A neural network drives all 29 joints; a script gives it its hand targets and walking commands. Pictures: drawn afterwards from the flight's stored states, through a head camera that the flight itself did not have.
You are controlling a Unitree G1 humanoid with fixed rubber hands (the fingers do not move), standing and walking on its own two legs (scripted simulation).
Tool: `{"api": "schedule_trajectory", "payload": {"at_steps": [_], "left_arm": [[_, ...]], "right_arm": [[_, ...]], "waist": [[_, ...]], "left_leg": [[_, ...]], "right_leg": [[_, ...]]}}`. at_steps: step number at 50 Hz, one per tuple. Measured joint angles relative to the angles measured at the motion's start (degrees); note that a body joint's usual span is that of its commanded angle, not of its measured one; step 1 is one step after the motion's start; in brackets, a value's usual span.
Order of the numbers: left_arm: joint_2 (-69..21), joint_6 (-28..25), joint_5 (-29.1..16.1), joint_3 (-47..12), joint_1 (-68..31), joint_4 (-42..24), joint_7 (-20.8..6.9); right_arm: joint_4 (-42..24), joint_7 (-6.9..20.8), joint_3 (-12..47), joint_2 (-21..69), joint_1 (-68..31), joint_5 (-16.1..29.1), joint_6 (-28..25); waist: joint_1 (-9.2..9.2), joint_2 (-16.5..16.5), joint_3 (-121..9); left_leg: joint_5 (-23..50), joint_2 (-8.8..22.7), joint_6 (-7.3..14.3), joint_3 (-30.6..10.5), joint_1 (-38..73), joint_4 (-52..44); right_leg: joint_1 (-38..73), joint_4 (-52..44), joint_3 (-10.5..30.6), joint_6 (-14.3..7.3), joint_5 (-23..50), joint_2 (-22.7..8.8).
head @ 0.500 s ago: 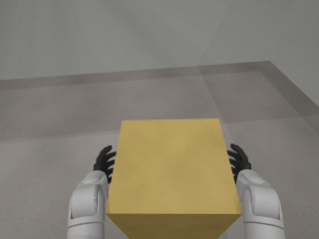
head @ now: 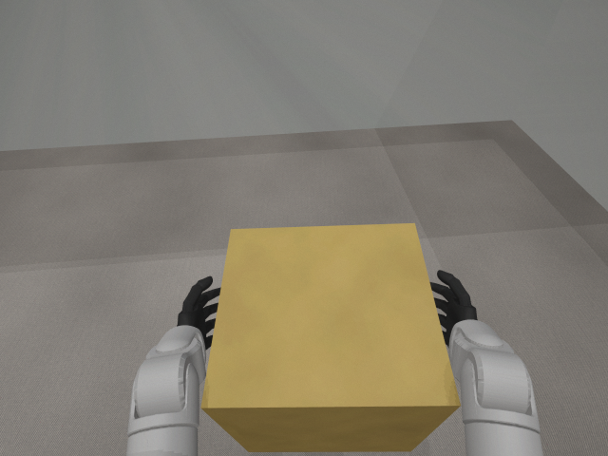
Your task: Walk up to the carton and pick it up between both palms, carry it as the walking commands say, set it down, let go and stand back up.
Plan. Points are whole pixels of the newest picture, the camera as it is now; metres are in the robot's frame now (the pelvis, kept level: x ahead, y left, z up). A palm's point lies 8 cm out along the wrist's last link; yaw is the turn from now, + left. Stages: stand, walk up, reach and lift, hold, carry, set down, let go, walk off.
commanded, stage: carry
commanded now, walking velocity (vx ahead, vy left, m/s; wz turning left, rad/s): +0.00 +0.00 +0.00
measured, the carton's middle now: (325, 346) +0.29 +0.00 -0.02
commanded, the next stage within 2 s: none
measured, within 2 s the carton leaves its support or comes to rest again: neither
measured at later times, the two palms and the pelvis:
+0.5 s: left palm (184, 329) +0.28 +0.18 +0.05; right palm (451, 326) +0.28 -0.16 +0.06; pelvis +0.00 +0.01 +0.00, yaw +0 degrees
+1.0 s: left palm (179, 334) +0.27 +0.19 +0.05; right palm (448, 329) +0.28 -0.16 +0.06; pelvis +0.00 +0.01 +0.00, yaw +0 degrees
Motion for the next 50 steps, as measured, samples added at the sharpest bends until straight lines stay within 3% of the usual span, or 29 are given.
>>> {"api": "schedule_trajectory", "payload": {"at_steps": [15, 23, 39, 50], "left_arm": [[-0.08, 0.09, 0.43, 0.29, 0.51, -0.11, -0.19], [-0.07, 0.43, -0.38, -0.22, 0.23, -2.45, 0.01], [-0.54, 1.22, 1.03, 0.60, 0.08, 0.09, -0.20], [-0.57, 1.26, 0.23, 0.14, 0.34, -2.75, 0.02]], "right_arm": [[0.72, -0.03, -0.50, 0.84, 0.34, -0.07, -0.67], [-2.37, -0.16, -0.04, 0.49, 0.79, 0.55, -0.30], [1.15, 0.16, -0.74, 0.62, 0.18, -0.23, 0.13], [-1.85, 0.08, -0.01, 0.31, 0.45, 0.40, 0.34]], "waist": [[0.47, 0.37, -0.86], [0.34, 0.26, -0.19], [0.11, 0.38, -1.59], [0.19, 0.58, -0.16]], "left_leg": [[0.23, -0.74, 0.76, 0.94, -0.40, -1.22], [0.01, -0.74, 0.96, 0.88, -0.51, -0.56], [0.74, -0.71, 1.08, 0.64, 0.18, -1.35], [0.87, -0.94, 1.27, 0.53, -0.41, -1.27]], "right_leg": [[-1.07, -0.24, 0.73, 0.85, 0.18, -0.88], [-1.13, 0.44, 0.62, 1.00, -0.03, -0.97], [-0.43, -0.30, 0.36, 1.02, 0.62, -0.79], [-1.10, 0.17, 0.16, 1.20, 0.52, -1.02]]}}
